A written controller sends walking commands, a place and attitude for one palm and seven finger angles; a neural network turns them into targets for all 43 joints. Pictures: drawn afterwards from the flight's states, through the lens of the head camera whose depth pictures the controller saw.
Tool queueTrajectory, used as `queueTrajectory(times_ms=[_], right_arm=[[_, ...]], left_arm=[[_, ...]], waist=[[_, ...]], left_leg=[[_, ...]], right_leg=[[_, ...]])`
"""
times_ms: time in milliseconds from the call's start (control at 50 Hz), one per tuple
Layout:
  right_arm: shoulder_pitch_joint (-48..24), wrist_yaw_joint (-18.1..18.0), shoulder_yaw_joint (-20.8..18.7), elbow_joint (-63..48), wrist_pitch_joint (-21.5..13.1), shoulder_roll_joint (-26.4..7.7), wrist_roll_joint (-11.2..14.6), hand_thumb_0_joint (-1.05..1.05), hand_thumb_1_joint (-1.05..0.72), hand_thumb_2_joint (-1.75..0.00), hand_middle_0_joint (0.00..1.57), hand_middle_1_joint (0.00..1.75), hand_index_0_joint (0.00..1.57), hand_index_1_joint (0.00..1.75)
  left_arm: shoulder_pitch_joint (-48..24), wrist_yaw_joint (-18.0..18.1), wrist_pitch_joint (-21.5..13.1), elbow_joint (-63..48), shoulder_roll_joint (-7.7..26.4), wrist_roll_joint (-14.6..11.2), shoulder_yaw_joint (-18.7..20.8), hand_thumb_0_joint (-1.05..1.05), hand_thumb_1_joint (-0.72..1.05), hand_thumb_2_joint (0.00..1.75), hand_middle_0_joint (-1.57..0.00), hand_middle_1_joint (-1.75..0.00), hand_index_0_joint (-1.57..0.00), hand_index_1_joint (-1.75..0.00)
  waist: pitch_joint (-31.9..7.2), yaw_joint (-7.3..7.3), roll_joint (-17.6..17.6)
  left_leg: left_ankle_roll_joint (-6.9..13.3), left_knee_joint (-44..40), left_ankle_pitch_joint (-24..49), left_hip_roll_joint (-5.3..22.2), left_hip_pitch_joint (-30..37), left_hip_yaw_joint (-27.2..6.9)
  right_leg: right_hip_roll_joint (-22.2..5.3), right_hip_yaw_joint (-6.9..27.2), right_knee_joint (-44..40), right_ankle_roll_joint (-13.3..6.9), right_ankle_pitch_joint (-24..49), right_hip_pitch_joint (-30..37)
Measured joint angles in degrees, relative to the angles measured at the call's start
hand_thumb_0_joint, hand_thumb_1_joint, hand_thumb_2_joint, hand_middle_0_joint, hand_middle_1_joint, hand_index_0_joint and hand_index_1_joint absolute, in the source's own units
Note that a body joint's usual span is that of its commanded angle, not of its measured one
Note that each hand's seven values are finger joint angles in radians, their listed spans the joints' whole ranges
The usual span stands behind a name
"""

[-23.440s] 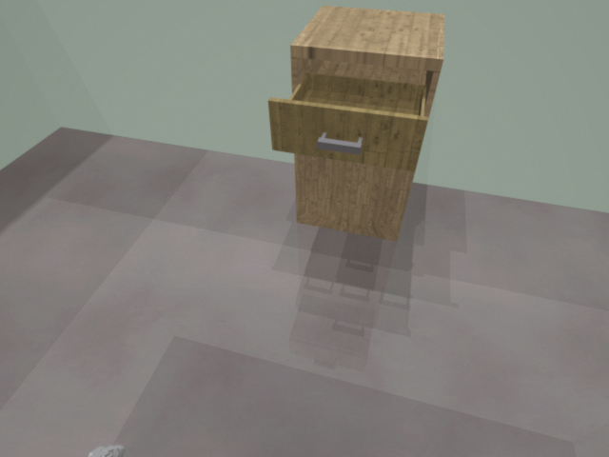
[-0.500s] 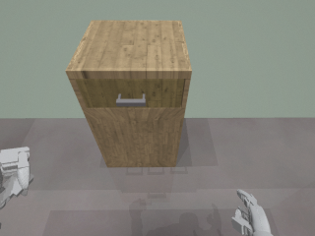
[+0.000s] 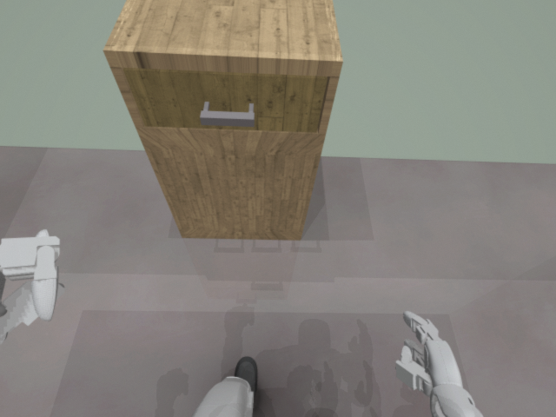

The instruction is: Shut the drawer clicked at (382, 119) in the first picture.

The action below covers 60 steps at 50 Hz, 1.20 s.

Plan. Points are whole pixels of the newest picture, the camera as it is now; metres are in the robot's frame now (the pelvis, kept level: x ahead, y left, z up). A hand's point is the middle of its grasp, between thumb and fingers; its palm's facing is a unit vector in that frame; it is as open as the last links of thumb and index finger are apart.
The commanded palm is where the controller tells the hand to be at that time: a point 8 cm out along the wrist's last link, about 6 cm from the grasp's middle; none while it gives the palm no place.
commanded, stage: step back with the hand held close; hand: left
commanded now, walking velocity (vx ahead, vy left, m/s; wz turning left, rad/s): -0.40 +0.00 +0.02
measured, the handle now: (228, 112) +0.71 +0.17 -0.07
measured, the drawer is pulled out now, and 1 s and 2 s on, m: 0.00 0.00 0.00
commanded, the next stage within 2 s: stop stepping back and stand still in 0.28 s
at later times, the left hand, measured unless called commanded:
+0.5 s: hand out of the picture +0.07 +0.26 +0.17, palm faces +0.25 -0.85 -0.47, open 3.3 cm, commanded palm +0.01 +0.32 +0.19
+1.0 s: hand out of the picture +0.01 +0.31 +0.20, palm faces +0.29 -0.80 -0.52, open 3.3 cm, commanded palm -0.04 +0.35 +0.19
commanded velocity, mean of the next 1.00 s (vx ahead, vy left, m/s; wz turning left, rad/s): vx -0.01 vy -0.06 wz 0.00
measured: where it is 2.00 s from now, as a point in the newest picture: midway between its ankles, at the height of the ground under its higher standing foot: outside the picture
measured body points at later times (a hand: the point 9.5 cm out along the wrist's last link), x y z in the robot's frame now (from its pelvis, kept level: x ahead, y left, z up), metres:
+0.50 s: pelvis -0.11 +0.04 -0.01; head -0.08 +0.08 +0.43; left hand +0.05 +0.31 +0.20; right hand +0.08 -0.18 -0.07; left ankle +0.09 +0.10 -0.71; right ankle -0.15 -0.08 -0.73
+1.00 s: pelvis -0.18 +0.07 +0.02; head -0.18 +0.10 +0.47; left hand -0.02 +0.35 +0.23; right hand -0.04 -0.16 -0.06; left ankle -0.07 +0.14 -0.73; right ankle -0.23 +0.00 -0.71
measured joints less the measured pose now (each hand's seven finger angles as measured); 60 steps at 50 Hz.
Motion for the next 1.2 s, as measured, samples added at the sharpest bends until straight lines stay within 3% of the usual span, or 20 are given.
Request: queueTrajectory(times_ms=[120,180,220,300,380,440,500,560,600,620,660,740,800,860,960,1020,1040,1080,1120,1200], right_arm=[[4.49,-0.63,0.2,-1.4,2.02,-0.49,1.32,0.01,-0.9,-0.9,0.2,0.3,0.2,0.3],[7.36,-1.39,-0.81,-0.03,1.94,-2.23,0.78,0.01,-0.9,-0.9,0.2,0.3,0.2,0.3],[8.46,-2.15,-1.44,0.92,1.73,-3.5,0.35,0.01,-0.9,-0.9,0.2,0.3,0.2,0.3],[6.62,-2.83,-1.41,1.54,1.11,-3.17,-0.43,0.01,-0.9,-0.9,0.2,0.3,0.2,0.3],[4.39,-1.6,-0.67,-1.06,0.08,-1.01,-1.83,0.01,-0.9,-0.9,0.2,0.3,0.2,0.3],[4.68,0.06,-0.13,-3.23,-0.86,0.54,-1.42,0.01,-0.9,-0.9,0.2,0.3,0.2,0.3],[4.79,0.6,0.28,-2.42,-0.74,0.97,-0.8,0.01,-0.9,-0.9,0.2,0.3,0.2,0.3],[8.81,-0.01,0.17,1.1,1.39,2.02,-0.16,0.01,-0.9,-0.9,0.2,0.3,0.21,0.3],[11.17,-0.98,0.74,1.72,1.4,1.58,0.15,0.01,-0.9,-0.9,0.2,0.3,0.21,0.3],[11.07,-1.53,0.8,2.18,0.57,1.29,0.13,0.01,-0.9,-0.9,0.2,0.3,0.21,0.3],[9.73,-2.03,0.91,3.12,-1.14,1.64,-0.06,0.01,-0.9,-0.9,0.2,0.3,0.2,0.3],[9.2,-0.07,2.57,3.21,-3.57,4.02,-0.42,0.01,-0.9,-0.9,0.2,0.3,0.2,0.3],[10.83,1.75,3.38,1.29,-3.82,5.04,-0.52,0.01,-0.9,-0.89,0.2,0.3,0.21,0.3],[12.46,1.93,2.94,-0.12,-3.47,4.47,-0.88,0.01,-0.9,-0.89,0.2,0.3,0.21,0.3],[12.16,-0.84,1.21,0.43,-1.95,2.64,-1.51,0.01,-0.9,-0.9,0.2,0.3,0.21,0.3],[10.14,-1.86,0.37,0.69,-1.08,1.15,-1.34,0.01,-0.9,-0.9,0.2,0.3,0.2,0.3],[9.06,-1.89,0.11,0.73,-0.78,0.39,-1.13,0.01,-0.9,-0.9,0.2,0.3,0.2,0.3],[7.02,-1.64,-0.54,2.14,0.06,-1.33,-0.84,0.01,-0.9,-0.9,0.2,0.3,0.2,0.3],[7.26,-1.25,-0.92,3.73,0.34,-1.72,-0.13,0.01,-0.9,-0.9,0.2,0.3,0.2,0.3],[9.96,-1.64,-0.57,4.27,-0.47,-1.47,0.33,0.01,-0.9,-0.9,0.2,0.3,0.2,0.3]], left_arm=[[5.09,-0.53,-1.22,-0.98,3.62,-0.95,3.35,0.02,0.89,0.89,-1.41,-1.6,-1.41,-1.6],[4.92,0.29,-1.37,1.88,1.82,-0.9,2.66,0.02,0.89,0.89,-1.41,-1.6,-1.41,-1.6],[3.1,0.76,-1.11,4.3,-0.26,-0.68,1.65,0.01,0.89,0.89,-1.41,-1.6,-1.41,-1.6],[-3.64,1.08,-0.71,9.45,-2.75,-0.52,0.45,0.01,0.89,0.89,-1.41,-1.6,-1.41,-1.6],[-6.24,0.5,0.77,8.36,-2.04,0.09,0.07,0.02,0.89,0.89,-1.41,-1.6,-1.41,-1.6],[-2.26,0.18,1.38,1.59,0.77,-0.43,0.62,0.02,0.89,0.89,-1.41,-1.6,-1.41,-1.6],[4.37,0.27,1.69,-6.1,1.94,-0.72,1.47,0.02,0.89,0.89,-1.41,-1.6,-1.41,-1.6],[7.49,0.1,2.63,-8.57,1.51,0.0,1.58,0.02,0.89,0.89,-1.41,-1.6,-1.41,-1.6],[5.85,0.85,3.15,-7.17,-0.64,0.28,2.22,0.02,0.89,0.89,-1.41,-1.6,-1.41,-1.6],[3.18,1.44,3.14,-4.96,-1.85,0.43,2.56,0.01,0.89,0.89,-1.41,-1.6,-1.41,-1.6],[-4.47,2.7,3.6,2.06,-3.8,1.17,2.67,0.01,0.89,0.89,-1.42,-1.6,-1.42,-1.6],[-9.83,3.23,6.61,7.42,-3.75,1.13,2.12,0.02,0.89,0.9,-1.41,-1.6,-1.41,-1.6],[-2.04,2.34,7.27,0.58,-3.57,0.98,-0.42,0.02,0.9,0.9,-1.41,-1.6,-1.41,-1.6],[7.11,1.6,6.57,-5.83,-2.16,1.41,-2.92,0.02,0.9,0.9,-1.41,-1.6,-1.41,-1.6],[10.58,3.13,6.38,-5.23,2.47,0.92,0.33,0.02,0.89,0.89,-1.41,-1.6,-1.41,-1.6],[6.98,4.05,7.65,-0.28,2.46,0.22,2.74,0.02,0.89,0.89,-1.41,-1.6,-1.41,-1.6],[5.5,4.01,7.83,1.37,1.65,0.14,2.94,0.02,0.89,0.89,-1.41,-1.6,-1.41,-1.6],[2.67,3.49,8.09,4.58,-1.36,0.03,1.5,0.02,0.89,0.89,-1.41,-1.6,-1.41,-1.6],[1.12,3.0,8.06,6.86,-3.63,0.24,-0.21,0.02,0.89,0.89,-1.41,-1.6,-1.41,-1.6],[0.18,2.63,7.24,7.51,-7.19,0.99,-3.2,0.02,0.89,0.89,-1.41,-1.6,-1.41,-1.6]], waist=[[-4.49,-2.33,-0.41],[-8.22,-2.26,-0.09],[-9.43,-2.35,0.68],[-6.39,-1.53,-0.45],[-2.71,-1.98,-0.3],[-2.64,-1.57,-1.19],[-2.13,-0.69,-1.58],[-6.75,0.58,-3.22],[-9.8,1.64,-3.25],[-9.9,1.24,-3.13],[-7.1,0.27,-3.23],[-3.06,-2.57,-4.25],[-3.17,-3.71,-5.24],[-4.83,-3.57,-4.46],[-7.07,-2.1,-2.22],[-7.89,-1.6,-2.01],[-7.79,-1.1,-1.76],[-6.48,-0.13,0.68],[-6.85,-0.13,0.93],[-8.06,-0.76,-1.61]], left_leg=[[-0.95,5.6,-6.46,0.17,0.38,-1.43],[-1.97,10.82,-12.74,-1.2,1.08,-2.2],[-0.78,9.13,-7.75,-1.69,2.42,-2.21],[2.36,3.96,-2.14,-2.63,3.93,-0.69],[1.51,-3.59,0.03,-1.49,2.8,-0.62],[-0.5,-4.32,-2.39,-1.05,-0.93,0.93],[-4.18,12.93,-14.3,-1.85,-6.64,0.25],[-4.18,29.54,-20.26,-2.93,-3.88,-0.73],[-3.36,22.17,-23.31,-1.49,4.62,-1.75],[-0.28,19.56,-23.7,-2.06,5.68,-1.66],[2.33,18.32,-21.07,-3.49,6.14,-0.93],[0.03,7.5,-12.9,-3.82,10.46,-1.42],[-2.09,-0.65,-10.51,-2.81,13.46,-0.83],[-1.55,-5.76,-9.61,-1.89,14.7,-0.23],[-1.66,-9.98,-5.85,-2.1,15.02,0.26],[-2.08,-5.21,-7.22,-4.11,11.48,1.96],[-2.36,-0.38,-10.27,-4.35,8.76,3.03],[-2.73,12.8,-16.0,-3.19,4.86,1.84],[-2.77,20.88,-18.83,-2.58,3.63,0.75],[-1.87,17.11,-19.05,0.07,8.63,0.88]], right_leg=[[0.81,-0.94,1.39,-0.95,-0.82,2.44],[-0.11,-0.91,1.47,-0.5,-1.35,3.89],[-0.53,-1.21,2.01,0.2,-1.78,4.37],[-1.11,0.48,7.14,0.45,-3.19,0.96],[1.23,-0.89,16.26,-1.39,-8.22,-5.0],[0.58,-4.13,10.0,-2.39,-9.77,-3.21],[-0.67,-4.99,6.97,-2.07,-0.72,-3.18],[-3.12,-5.65,8.68,-1.79,-2.93,-3.2],[-5.02,-6.76,10.98,-1.06,-5.67,-4.71],[-5.86,-6.53,14.12,-0.79,-7.81,-6.52],[-5.75,-3.03,23.31,-0.57,-9.2,-10.36],[-3.63,-0.42,32.9,-0.4,-4.43,-16.44],[-3.22,-2.3,30.74,-0.31,-0.18,-17.67],[-3.07,-5.59,24.15,-0.5,-0.27,-15.24],[-1.87,-9.45,9.92,-1.95,-8.08,-5.16],[-2.37,-8.48,-1.45,-3.77,-8.13,2.28],[-2.9,-7.57,-3.88,-4.53,-3.73,2.82],[-2.38,-7.8,-2.13,-4.54,6.02,2.02],[-2.48,-7.98,0.15,-3.89,3.79,2.41],[-3.84,-8.82,3.94,-3.48,-0.9,3.19]])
